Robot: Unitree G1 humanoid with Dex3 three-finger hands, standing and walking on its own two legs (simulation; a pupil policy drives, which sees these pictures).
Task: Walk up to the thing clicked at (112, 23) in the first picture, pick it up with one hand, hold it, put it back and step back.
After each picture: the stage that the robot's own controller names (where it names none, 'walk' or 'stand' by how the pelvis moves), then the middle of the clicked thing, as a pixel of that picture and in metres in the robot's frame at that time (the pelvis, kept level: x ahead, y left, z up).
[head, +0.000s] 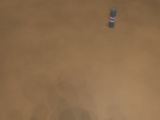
stand; (112, 18) +1.69 -0.32 -0.65
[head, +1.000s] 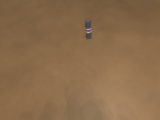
walk; (88, 29) +1.56 +0.10 -0.62
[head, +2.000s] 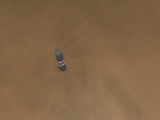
walk; (60, 61) +0.99 +0.32 -0.64
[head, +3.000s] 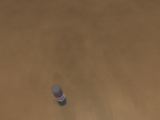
walk; (59, 95) +0.60 +0.29 -0.64
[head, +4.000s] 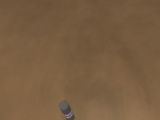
stand; (67, 112) +0.50 +0.27 -0.65
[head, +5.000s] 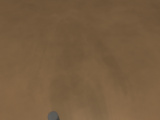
stand; out of the picture +0.43 +0.24 -0.65
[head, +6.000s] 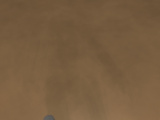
stand; out of the picture +0.39 +0.27 -0.65
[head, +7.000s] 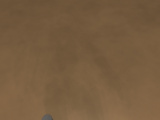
stand; out of the picture +0.43 +0.29 -0.66
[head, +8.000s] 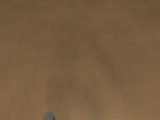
stand; out of the picture +0.42 +0.28 -0.66
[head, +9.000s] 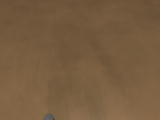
stand; out of the picture +0.42 +0.28 -0.66
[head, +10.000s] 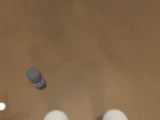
go down; (37, 79) +0.47 +0.27 -0.48
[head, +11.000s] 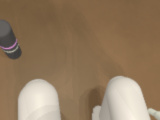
go down; (8, 42) +0.50 +0.31 -0.25
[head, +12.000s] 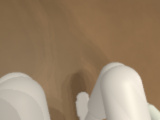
close in; out of the picture +0.48 +0.34 -0.19
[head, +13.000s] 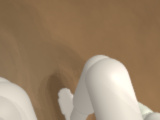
close; out of the picture +0.46 +0.37 -0.16
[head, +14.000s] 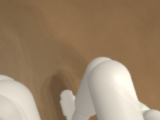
lift; out of the picture +0.43 +0.36 -0.16
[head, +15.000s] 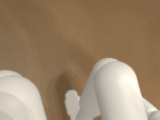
lift; out of the picture +0.37 +0.40 -0.16
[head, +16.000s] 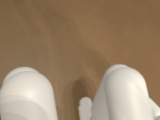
lift; out of the picture +0.34 +0.43 -0.12
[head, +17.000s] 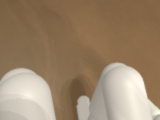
lift; out of the picture +0.37 +0.40 -0.13
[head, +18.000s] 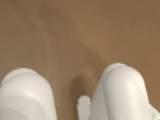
lift; out of the picture +0.37 +0.42 -0.13
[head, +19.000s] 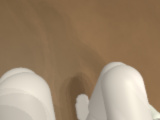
lift; out of the picture +0.36 +0.40 -0.14
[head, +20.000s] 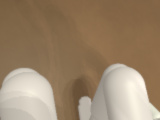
lift; out of the picture +0.36 +0.40 -0.13
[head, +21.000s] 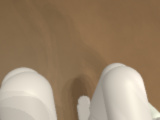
lift; out of the picture +0.36 +0.37 -0.15
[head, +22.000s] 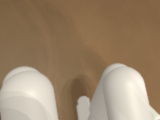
lift; out of the picture +0.36 +0.39 -0.15
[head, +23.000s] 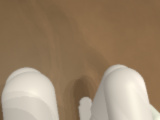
lift; out of the picture +0.36 +0.39 -0.13
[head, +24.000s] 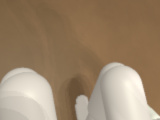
lift; out of the picture +0.37 +0.38 -0.15
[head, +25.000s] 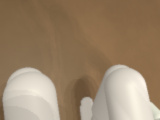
lift; out of the picture +0.36 +0.40 -0.14
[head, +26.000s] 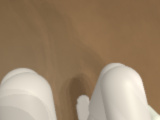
lift; out of the picture +0.36 +0.38 -0.16
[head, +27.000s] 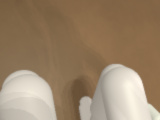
lift; out of the picture +0.37 +0.39 -0.14
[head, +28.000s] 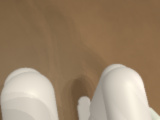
lift; out of the picture +0.37 +0.40 -0.13
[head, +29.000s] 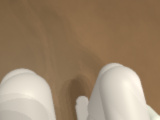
lift; out of the picture +0.37 +0.38 -0.15
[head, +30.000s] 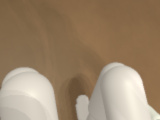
lift; out of the picture +0.37 +0.39 -0.15
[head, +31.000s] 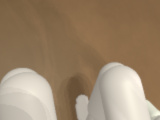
lift; out of the picture +0.37 +0.41 -0.15
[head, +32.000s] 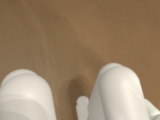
lift; out of the picture +0.38 +0.39 -0.15
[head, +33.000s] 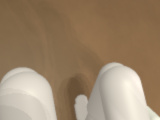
lift; out of the picture +0.37 +0.38 -0.16
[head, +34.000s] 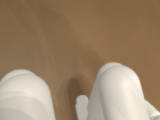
lift; out of the picture +0.38 +0.38 -0.15
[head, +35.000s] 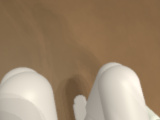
lift; out of the picture +0.37 +0.39 -0.16
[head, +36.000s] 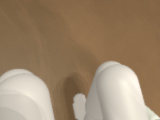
lift; out of the picture +0.38 +0.39 -0.16
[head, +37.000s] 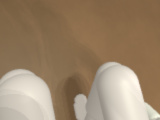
lift; out of the picture +0.38 +0.39 -0.16
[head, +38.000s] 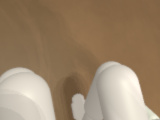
lift; out of the picture +0.38 +0.40 -0.16
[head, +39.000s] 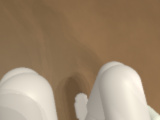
lift; out of the picture +0.37 +0.41 -0.16
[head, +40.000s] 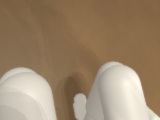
lift; out of the picture +0.38 +0.40 -0.16
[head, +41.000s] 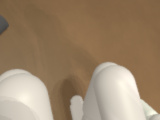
lift; out of the picture +0.45 +0.30 -0.25
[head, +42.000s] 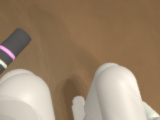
lift; (1, 57) +0.41 +0.22 -0.26
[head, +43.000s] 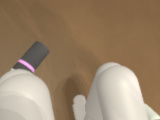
lift; (22, 71) +0.35 +0.15 -0.26
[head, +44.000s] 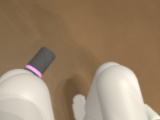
lift; (29, 76) +0.34 +0.12 -0.26
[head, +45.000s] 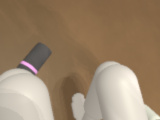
lift; (24, 72) +0.35 +0.14 -0.26
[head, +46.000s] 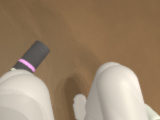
lift; (22, 70) +0.36 +0.15 -0.26
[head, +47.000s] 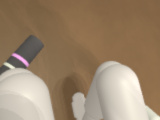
lift; (15, 65) +0.37 +0.17 -0.26
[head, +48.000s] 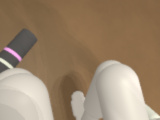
lift; (8, 59) +0.38 +0.19 -0.25
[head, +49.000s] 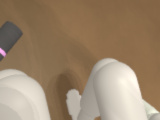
lift; out of the picture +0.40 +0.22 -0.25
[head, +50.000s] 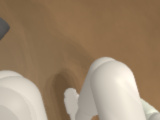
lift; out of the picture +0.42 +0.25 -0.25
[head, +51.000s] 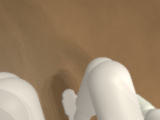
lift; out of the picture +0.43 +0.28 -0.25
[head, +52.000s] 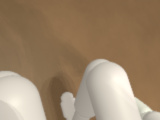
lift; out of the picture +0.45 +0.31 -0.26
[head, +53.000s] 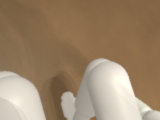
lift; out of the picture +0.47 +0.34 -0.25
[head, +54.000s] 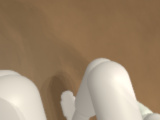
lift; out of the picture +0.49 +0.38 -0.25
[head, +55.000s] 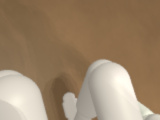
lift; out of the picture +0.51 +0.40 -0.25
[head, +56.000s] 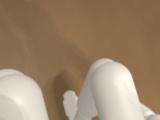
lift; out of the picture +0.53 +0.43 -0.25
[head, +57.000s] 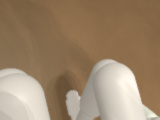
lift; out of the picture +0.54 +0.44 -0.26
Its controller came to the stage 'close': yes
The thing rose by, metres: 0.05
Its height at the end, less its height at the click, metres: -0.09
